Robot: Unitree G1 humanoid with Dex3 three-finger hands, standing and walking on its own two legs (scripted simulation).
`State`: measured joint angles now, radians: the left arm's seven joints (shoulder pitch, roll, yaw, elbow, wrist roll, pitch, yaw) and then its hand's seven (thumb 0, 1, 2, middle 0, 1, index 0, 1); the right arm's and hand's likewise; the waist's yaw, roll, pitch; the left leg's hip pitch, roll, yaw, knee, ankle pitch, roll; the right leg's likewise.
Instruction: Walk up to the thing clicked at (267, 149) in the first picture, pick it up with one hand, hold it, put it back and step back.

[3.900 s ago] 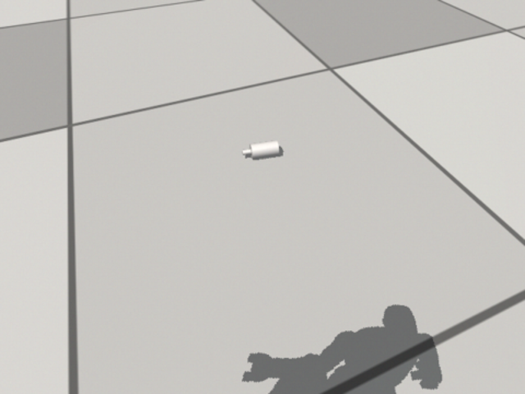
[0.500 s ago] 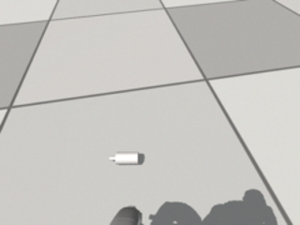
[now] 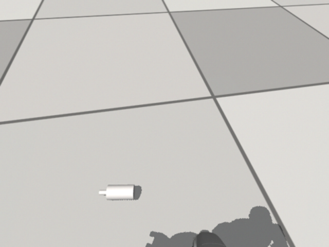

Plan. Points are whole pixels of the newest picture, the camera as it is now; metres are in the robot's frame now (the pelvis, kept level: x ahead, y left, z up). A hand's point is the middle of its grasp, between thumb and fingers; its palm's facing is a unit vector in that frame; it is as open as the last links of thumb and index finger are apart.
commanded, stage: walk up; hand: left
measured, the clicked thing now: (116, 192) +0.50 +0.29 -0.72
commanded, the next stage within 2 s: stand in 1.70 s
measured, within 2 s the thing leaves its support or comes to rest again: neither
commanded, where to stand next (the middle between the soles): +0.14 +0.02 m, yaw +2 degrees
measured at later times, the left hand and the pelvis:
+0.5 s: hand out of the picture +0.10 +0.28 -0.16, palm faces +0.04 -0.92 -0.39, open 7.4 cm; pelvis +0.05 +0.00 -0.01, yaw +2 degrees
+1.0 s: hand out of the picture +0.14 +0.28 -0.14, palm faces +0.01 -0.93 -0.37, open 7.4 cm; pelvis +0.07 +0.01 +0.01, yaw +1 degrees
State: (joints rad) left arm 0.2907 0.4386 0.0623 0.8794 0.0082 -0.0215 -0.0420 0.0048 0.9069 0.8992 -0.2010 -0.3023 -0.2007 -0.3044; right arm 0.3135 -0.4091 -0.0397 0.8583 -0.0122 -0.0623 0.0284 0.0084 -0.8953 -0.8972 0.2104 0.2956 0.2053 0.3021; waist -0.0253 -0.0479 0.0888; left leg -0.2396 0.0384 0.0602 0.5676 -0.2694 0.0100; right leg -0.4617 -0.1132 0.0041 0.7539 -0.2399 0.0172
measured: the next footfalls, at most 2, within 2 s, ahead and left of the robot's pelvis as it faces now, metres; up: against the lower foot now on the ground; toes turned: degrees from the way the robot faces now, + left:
right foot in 0.06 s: +0.12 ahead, -0.14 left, +0.00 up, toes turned +1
left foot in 0.42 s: +0.11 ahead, +0.13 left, +0.00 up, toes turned +3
